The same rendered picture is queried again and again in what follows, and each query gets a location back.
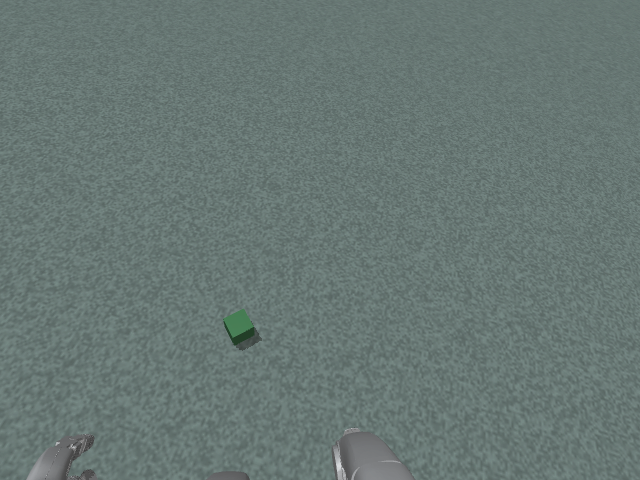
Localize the left robot hand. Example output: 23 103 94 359
26 434 98 480

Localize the cube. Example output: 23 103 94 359
223 309 255 346

